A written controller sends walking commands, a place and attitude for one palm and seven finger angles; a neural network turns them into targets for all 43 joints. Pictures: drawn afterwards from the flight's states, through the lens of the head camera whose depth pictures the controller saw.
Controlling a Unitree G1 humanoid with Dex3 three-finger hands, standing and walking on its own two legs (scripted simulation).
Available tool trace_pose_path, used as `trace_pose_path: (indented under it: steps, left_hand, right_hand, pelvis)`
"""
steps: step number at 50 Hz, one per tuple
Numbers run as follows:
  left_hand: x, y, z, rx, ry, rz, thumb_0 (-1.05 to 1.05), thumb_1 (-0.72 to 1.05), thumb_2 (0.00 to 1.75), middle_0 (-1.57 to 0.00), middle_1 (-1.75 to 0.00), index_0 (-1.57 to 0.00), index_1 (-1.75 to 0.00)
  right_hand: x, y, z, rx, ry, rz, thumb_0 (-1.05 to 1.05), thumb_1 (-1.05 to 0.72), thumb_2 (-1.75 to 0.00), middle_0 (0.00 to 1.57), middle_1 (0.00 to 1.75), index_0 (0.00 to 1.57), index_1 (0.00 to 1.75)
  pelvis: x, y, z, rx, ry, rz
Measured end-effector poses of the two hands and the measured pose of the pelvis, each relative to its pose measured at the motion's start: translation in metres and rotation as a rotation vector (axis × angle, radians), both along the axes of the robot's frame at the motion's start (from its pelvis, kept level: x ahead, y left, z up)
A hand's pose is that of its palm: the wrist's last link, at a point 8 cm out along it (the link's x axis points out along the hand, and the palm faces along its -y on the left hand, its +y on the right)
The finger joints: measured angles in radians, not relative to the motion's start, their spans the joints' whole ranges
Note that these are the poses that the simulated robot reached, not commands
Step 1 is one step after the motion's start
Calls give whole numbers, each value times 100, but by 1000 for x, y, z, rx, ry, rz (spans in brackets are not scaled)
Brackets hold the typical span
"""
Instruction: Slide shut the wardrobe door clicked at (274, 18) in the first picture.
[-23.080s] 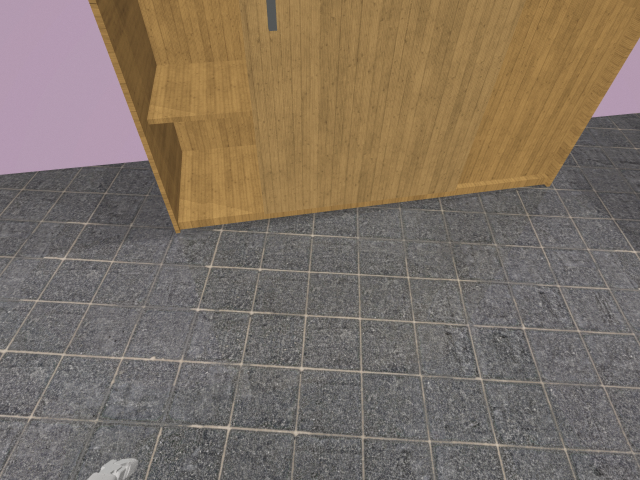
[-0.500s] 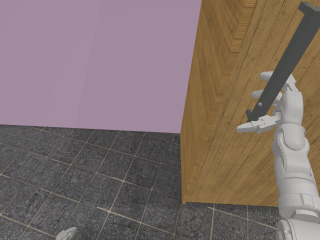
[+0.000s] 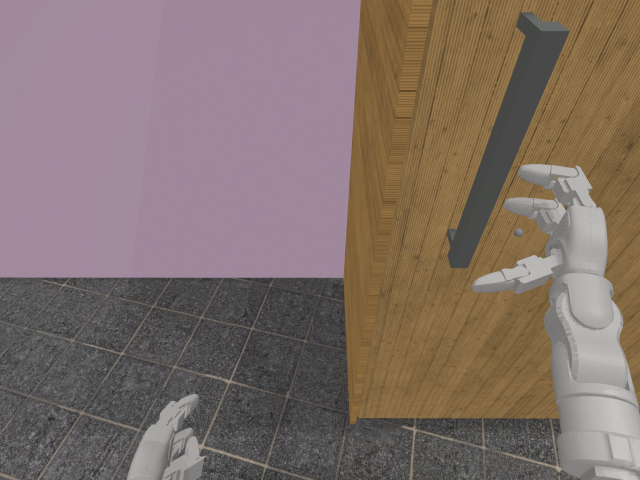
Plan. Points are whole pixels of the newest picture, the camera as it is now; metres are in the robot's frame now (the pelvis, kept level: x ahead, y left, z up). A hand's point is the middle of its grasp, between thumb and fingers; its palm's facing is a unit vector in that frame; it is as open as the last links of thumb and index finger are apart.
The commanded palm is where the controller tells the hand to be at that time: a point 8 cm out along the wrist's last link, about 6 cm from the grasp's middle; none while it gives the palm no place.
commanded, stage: slip the hand off the handle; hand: right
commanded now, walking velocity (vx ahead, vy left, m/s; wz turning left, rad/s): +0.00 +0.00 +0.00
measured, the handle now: (486, 163) +0.42 -0.17 +0.21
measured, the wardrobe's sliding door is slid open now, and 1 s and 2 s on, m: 0.00 0.00 0.00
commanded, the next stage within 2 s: draw the hand back to the body in 0.86 s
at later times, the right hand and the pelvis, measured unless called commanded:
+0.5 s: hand (532, 259) +0.33 -0.22 +0.15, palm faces +0.21 +0.97 -0.10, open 14.7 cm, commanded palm +0.29 -0.27 +0.16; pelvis -0.01 +0.01 +0.00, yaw +1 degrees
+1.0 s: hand (560, 315) +0.26 -0.22 +0.15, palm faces +0.24 +0.96 -0.12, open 14.7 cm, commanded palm +0.23 -0.26 +0.16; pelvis +0.00 +0.04 +0.00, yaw -1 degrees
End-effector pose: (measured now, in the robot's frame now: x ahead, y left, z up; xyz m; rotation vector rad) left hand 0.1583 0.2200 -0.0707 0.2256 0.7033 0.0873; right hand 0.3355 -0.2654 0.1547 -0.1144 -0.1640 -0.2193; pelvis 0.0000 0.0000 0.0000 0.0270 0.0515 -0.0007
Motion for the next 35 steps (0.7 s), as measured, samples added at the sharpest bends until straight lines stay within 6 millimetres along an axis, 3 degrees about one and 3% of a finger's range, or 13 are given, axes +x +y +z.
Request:
trace_pose_path:
  steps: [5,12,18,25,35]
  left_hand:
    - [-23,6,-11,22,72,14,1,91,89,-20,-30,-20,-30]
    - [-55,20,-19,42,141,64,1,91,89,-20,-30,-20,-30]
    - [-66,31,-18,34,131,98,2,91,89,-20,-30,-20,-30]
    - [-52,38,-12,30,75,80,2,91,89,-20,-30,-20,-30]
    - [1,33,1,10,-63,-2,2,91,89,-20,-30,-20,-30]
  right_hand:
    - [2,-5,5,-14,-9,31,-1,55,-20,28,116,25,116]
    - [7,-13,7,-2,-1,41,-1,55,-20,35,122,25,115]
    - [-3,-8,-3,0,21,46,-1,55,-20,31,119,25,115]
    - [-34,-8,-7,-6,-10,19,-1,55,-20,27,116,25,115]
    - [-71,-9,-1,-15,-1,-3,-1,55,-20,25,115,25,115]
  pelvis:
    - [-3,-3,-1,2,-2,-13]
    - [-8,-1,0,1,5,-8]
    - [-7,3,0,-2,6,13]
    - [-6,11,0,-4,-6,21]
    - [-4,23,0,-6,-18,-6]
